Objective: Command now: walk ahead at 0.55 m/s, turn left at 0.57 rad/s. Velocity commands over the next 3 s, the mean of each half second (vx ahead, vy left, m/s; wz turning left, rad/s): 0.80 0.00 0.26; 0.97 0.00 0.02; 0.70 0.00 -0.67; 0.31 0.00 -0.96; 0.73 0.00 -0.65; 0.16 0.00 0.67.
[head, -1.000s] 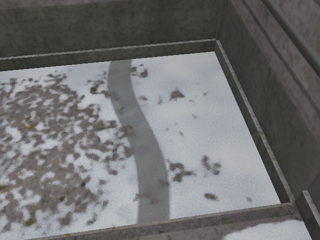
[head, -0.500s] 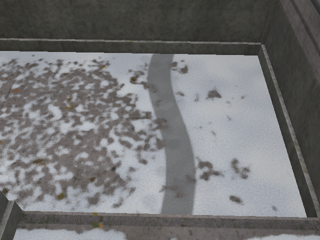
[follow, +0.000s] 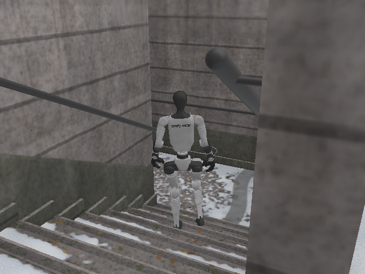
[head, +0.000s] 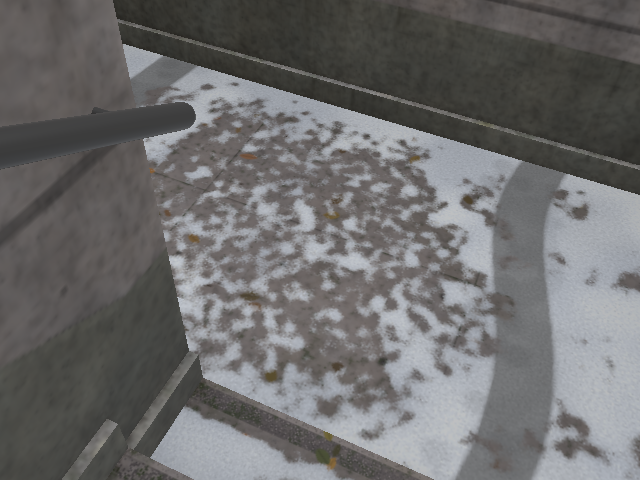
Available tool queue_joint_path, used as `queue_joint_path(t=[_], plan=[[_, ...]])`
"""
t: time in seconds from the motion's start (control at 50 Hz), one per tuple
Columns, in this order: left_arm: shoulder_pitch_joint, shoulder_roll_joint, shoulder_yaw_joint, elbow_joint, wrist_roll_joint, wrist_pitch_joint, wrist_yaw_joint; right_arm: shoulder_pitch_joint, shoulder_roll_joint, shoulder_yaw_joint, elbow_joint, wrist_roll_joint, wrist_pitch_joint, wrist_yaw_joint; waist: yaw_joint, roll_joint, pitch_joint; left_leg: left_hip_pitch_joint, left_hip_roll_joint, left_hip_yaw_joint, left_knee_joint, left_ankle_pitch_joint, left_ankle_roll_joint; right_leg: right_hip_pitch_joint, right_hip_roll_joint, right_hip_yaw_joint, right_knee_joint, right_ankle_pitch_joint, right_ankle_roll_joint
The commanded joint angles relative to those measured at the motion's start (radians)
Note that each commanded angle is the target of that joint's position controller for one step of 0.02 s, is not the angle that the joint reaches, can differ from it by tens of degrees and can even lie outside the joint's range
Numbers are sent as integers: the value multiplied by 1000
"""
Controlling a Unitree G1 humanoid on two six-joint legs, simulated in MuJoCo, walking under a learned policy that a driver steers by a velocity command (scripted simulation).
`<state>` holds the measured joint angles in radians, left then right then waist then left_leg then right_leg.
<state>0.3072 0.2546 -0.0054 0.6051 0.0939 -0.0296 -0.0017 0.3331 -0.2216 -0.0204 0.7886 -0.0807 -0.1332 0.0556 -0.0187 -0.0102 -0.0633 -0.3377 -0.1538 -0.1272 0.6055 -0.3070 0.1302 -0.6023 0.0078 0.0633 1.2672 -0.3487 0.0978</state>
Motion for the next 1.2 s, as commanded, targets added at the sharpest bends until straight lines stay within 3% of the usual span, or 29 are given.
queue_joint_path(t=[0.02, 0.04, 0.06, 0.12, 0.22, 0.4, 0.48, 0.5, 0.54, 0.56, 0.58, 0.6, 0.62, 0.68, 0.72, 0.76, 0.8, 0.84, 0.9, 0.94, 0.98, 1.0, 1.02, 1.04, 1.06, 1.08, 1.14, 1.18, 1.2], plan=[[-119, 30, -20, -76, 14, -23, -2, 51, -112, -16, -57, -1, -12, -3, -69, 95, 28, 156, 274, -429, -136, -170, 193, -220, -33, 33, -13, -30, 11], [-135, 29, -23, -68, 23, -29, -10, 66, -119, -14, -63, -1, -13, -5, -88, 86, 30, 179, 269, -438, -118, -167, 205, -250, -28, 27, -31, -33, 4], [-145, 202, 61, -76, -59, 3, 6, 146, -254, -94, -44, 87, 64, -31, -82, 18, -17, 296, 310, -486, -216, 50, 215, -214, -35, 8, -207, -28, -37], [-186, 145, 64, -56, -71, 34, 0, 180, -199, -87, -45, 76, 107, -31, -95, 108, 75, 324, 287, -445, -185, 244, 196, -214, -42, 37, -332, 121, -69], [-266, 107, 82, -46, -46, 50, -44, 163, -123, -75, -18, 78, 53, -67, -66, 83, 85, 235, 210, -406, -51, -10, 163, -156, -40, 118, -539, 493, -48], [-378, 78, 79, -42, -106, 46, -66, 126, -153, -53, -17, 59, 88, -100, -136, 89, 216, -7, 166, -363, 51, 9, 107, 216, -78, 80, -817, 472, -81], [124, 96, 122, 132, -68, 37, -8, 62, -177, -48, 15, 55, 103, -77, 106, -103, 60, -152, 83, -150, 748, 276, 82, 764, -36, -33, -912, 491, -153], [292, 114, 126, 190, -59, 31, -6, 15, -88, -40, 13, 50, 109, -65, 180, -228, 39, -438, -50, -80, 1238, -301, 63, 949, -146, 108, -866, 499, -236], [260, 139, 96, 158, -71, 12, -25, 82, -61, -17, -74, 99, 82, -86, 69, -238, -149, -826, 21, -6, 1575, -402, 50, 1143, -336, 233, -443, 1122, -225], [256, 231, 136, 161, -86, -4, -9, 25, -117, -23, -91, 77, 71, -100, 119, -255, -175, -881, 40, 15, 1496, -260, 27, 1068, -414, 434, -676, 623, -358], [163, 119, 103, 159, -83, -2, -6, -72, -164, -40, -71, 40, 87, -94, 84, -44, 8, -860, 97, -11, 1313, -133, 8, 839, -304, 372, -824, 220, -301], [140, 132, 93, 173, -73, -18, 0, -95, -140, -41, -85, 41, 99, -85, 58, -145, 103, -802, 116, -33, 1224, -124, -15, 647, -356, 478, -845, 236, -343], [139, 72, 66, 204, -69, -55, 0, -127, -94, -35, -70, 26, 104, -74, 4, -9, 202, -790, 144, -139, 982, 37, -24, 511, -297, 396, -774, 386, -288], [50, 135, 75, 223, -87, -79, 13, -220, -86, -36, -52, -9, 113, -23, -35, -63, 193, -383, 188, 42, 365, 355, -95, 214, -147, 251, -950, 365, -285], [128, 163, 87, 256, -98, -78, -7, -165, -80, -41, 13, 17, 125, -21, -32, -120, 171, -425, 205, 79, 491, 406, -54, 331, -218, 277, -888, 626, -299], [258, 55, 64, 309, -102, -83, 10, -409, -86, -39, -27, 34, 98, -25, 61, 3, 240, -612, 207, 70, 210, 612, -24, 513, -111, 225, -825, 337, -284], [231, -13, 36, 318, -96, -76, 12, -443, -11, -8, -25, 27, 75, -7, 81, -2, 189, -247, 203, 181, -14, 874, -16, 328, -35, 109, -852, 212, -254], [274, 30, 39, 343, -74, -75, -7, -504, -7, -3, -24, 77, 87, 4, 128, -38, 239, -79, 190, 196, -16, 793, -38, 275, -78, 136, -880, 191, -266], [385, 78, 41, 426, -68, -62, 29, -533, -77, -23, -34, 84, 91, -27, 162, 11, 349, -167, 186, 189, -173, 618, -60, 530, -105, 125, -808, 458, -250], [407, 135, 44, 464, -53, -47, 53, -379, -98, -38, 11, 73, 85, -63, 116, 9, 245, -74, 158, 189, -274, 579, -45, 705, -84, 95, -518, 822, -238], [315, 152, 59, 450, -40, -26, 60, 55, -165, -74, 146, 51, 84, -89, -96, -28, 58, 327, 230, 86, -249, 609, 0, 602, -111, 122, -20, 984, -257], [199, 154, 80, 409, -78, -29, 46, 186, -187, -85, 161, 25, 80, -89, -191, 175, -5, 641, 311, 22, -300, 607, 63, 274, 60, 56, 396, 338, -229], [286, 44, 57, 365, -104, -51, 44, 223, -222, -79, 173, 8, 66, -74, -85, 258, -105, 989, 488, -42, 151, 1093, 54, -122, 63, 96, 515, -343, -232], [330, 45, 46, 373, -132, -56, 50, 169, -136, -59, 148, 34, 71, -48, -81, 131, -173, 1041, 555, -117, 110, 988, 110, -260, 5, 99, 347, -262, -223], [279, 48, 45, 365, -110, -38, 48, 114, -164, -81, 148, 31, 74, -53, -87, 161, -134, 895, 605, -276, -58, 459, 204, -313, -26, 38, 325, -181, -220], [188, 105, 64, 351, -75, -38, 27, 6, -102, -66, 126, 27, 61, -54, -48, -2, 14, 614, 489, -194, -216, 171, 130, -221, -83, 46, 105, -39, -227], [169, 22, 79, 354, -16, 2, -7, 44, -119, -67, 176, 99, -8, -100, 43, 33, 154, 256, 448, -32, -208, 613, 69, 26, -101, 46, -217, 98, -164], [174, 18, 81, 341, 3, 52, -15, 45, -196, -91, 168, 84, -18, -110, 55, 32, 138, 229, 475, 4, -191, 701, 76, 26, -106, -19, -169, 113, -171], [48, -4, 85, 310, -28, 43, -27, 56, -111, -72, 217, 85, -23, -92, 53, -11, 197, 266, 468, 9, -151, 628, 24, -153, -162, 43, -221, 353, -197]])
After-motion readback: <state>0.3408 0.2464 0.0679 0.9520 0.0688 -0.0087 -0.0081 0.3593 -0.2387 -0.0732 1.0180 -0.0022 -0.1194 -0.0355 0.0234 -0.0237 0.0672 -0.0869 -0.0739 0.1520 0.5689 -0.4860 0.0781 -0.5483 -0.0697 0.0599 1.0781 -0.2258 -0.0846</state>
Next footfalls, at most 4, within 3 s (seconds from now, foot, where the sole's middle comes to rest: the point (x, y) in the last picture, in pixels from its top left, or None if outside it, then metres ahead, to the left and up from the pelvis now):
0.50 right None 0.27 -0.18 -0.92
1.00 left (303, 465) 0.69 0.02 -1.07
1.40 right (346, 350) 1.13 -0.12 -1.22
1.72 left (306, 297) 1.35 0.01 -1.22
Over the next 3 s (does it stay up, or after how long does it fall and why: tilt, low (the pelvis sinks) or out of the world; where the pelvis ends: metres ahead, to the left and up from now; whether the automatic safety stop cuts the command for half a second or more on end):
stays up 1.44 -0.55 -0.45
